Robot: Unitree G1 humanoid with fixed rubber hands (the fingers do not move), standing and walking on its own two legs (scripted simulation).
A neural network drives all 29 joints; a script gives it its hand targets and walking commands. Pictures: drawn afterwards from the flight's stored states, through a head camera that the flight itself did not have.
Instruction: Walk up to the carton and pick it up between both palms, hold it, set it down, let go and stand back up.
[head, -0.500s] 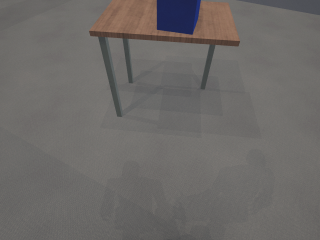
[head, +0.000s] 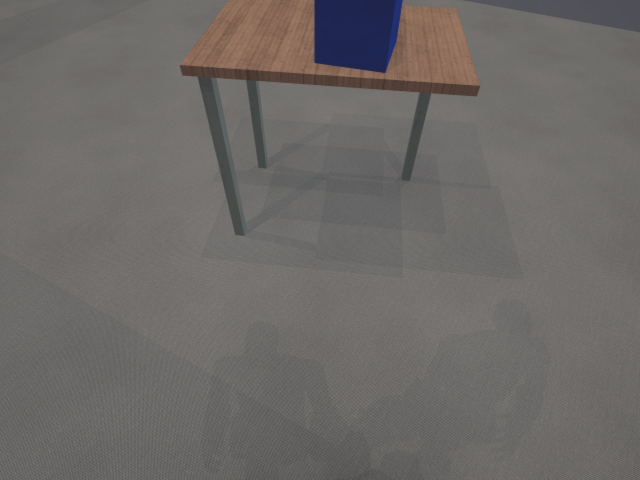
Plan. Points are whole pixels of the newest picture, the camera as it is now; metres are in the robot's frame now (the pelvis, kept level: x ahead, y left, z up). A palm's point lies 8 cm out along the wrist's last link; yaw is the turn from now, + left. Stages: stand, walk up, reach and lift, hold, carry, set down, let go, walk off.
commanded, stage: walk up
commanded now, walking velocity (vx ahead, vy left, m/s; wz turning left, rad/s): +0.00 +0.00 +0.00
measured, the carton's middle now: (361, 4) +1.21 -0.06 +0.09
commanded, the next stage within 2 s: none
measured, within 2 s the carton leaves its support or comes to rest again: neither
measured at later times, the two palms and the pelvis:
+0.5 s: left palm out of the picture -0.05 +0.41 -0.15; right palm out of the picture +0.07 -0.12 -0.14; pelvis +0.02 +0.14 -0.02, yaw -6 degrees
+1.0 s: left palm (170, 296) +0.45 +0.31 -0.18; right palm out of the picture +0.05 +0.02 -0.12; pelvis +0.27 +0.15 -0.03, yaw -9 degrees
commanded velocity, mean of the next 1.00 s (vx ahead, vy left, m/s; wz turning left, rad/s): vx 0.35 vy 0.11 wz -0.17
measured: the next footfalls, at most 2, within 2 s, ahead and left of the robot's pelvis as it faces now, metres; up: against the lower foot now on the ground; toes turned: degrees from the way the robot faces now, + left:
left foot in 0.48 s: +0.06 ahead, +0.27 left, +0.00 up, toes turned -2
right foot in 1.00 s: +0.41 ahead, +0.06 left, +0.00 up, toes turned -17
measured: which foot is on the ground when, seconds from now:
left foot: down 0.00-0.10, up 0.12-0.46, down 0.48-1.00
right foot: down 0.00-0.46, up 0.48-0.98, down 1.00-1.00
